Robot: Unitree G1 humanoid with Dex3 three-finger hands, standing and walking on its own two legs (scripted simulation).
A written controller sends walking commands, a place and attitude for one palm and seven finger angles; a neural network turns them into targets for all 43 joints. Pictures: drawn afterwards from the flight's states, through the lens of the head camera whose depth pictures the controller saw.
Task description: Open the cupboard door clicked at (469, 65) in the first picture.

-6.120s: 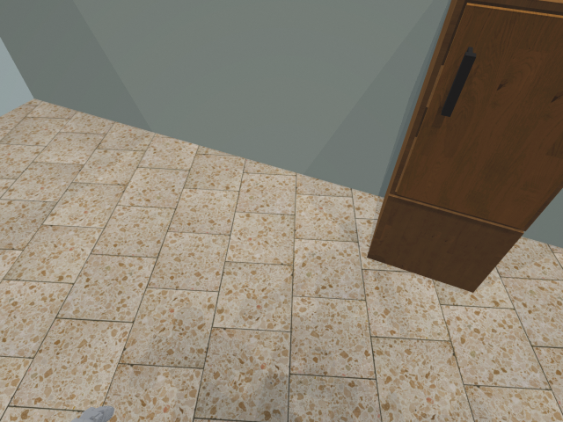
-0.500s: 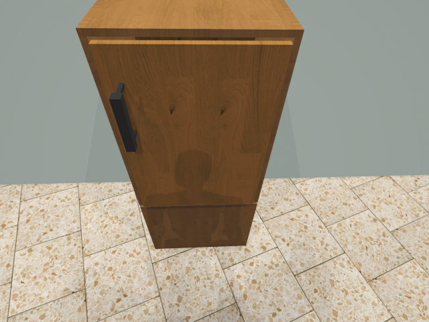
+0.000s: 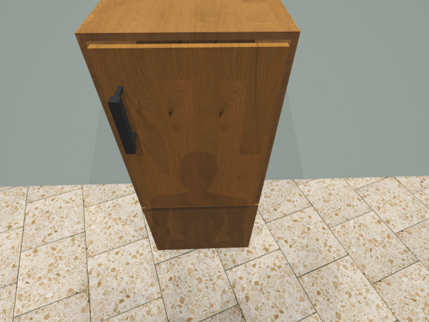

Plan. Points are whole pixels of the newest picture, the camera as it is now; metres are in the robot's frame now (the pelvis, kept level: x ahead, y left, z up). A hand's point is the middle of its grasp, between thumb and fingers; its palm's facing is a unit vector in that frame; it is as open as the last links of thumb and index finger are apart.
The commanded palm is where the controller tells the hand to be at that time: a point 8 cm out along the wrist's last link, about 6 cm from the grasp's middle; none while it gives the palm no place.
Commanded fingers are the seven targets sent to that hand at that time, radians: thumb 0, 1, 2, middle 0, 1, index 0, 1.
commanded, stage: look again from close up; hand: left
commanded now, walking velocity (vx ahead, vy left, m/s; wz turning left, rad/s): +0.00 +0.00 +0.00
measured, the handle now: (125, 121) +0.52 +0.24 +0.08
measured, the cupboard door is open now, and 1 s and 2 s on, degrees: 0 0 0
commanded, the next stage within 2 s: raise the hand with hooked fingers in 0.32 s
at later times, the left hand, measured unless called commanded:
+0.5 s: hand out of the picture +0.00 +0.17 -0.15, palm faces +0.13 -0.96 -0.24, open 7.3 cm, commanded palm +0.09 +0.20 -0.06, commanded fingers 0.00 0.78 0.85 -0.21 -0.38 -0.21 -0.38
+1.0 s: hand out of the picture +0.12 +0.20 -0.02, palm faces +0.23 -0.97 -0.06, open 9.5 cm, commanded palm +0.12 +0.24 -0.01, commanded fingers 0.00 0.20 0.60 -0.25 -0.75 -0.25 -0.75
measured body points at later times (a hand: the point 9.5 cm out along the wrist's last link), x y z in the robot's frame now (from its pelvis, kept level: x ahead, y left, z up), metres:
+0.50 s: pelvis -0.02 -0.01 +0.00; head -0.01 -0.02 +0.45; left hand +0.00 +0.22 -0.13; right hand -0.01 -0.24 -0.16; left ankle -0.02 +0.12 -0.74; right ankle -0.06 -0.09 -0.74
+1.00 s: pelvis -0.06 -0.01 -0.07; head -0.03 +0.00 +0.38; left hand +0.10 +0.25 -0.02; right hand +0.18 -0.22 -0.11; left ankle -0.02 +0.12 -0.74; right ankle -0.06 -0.09 -0.74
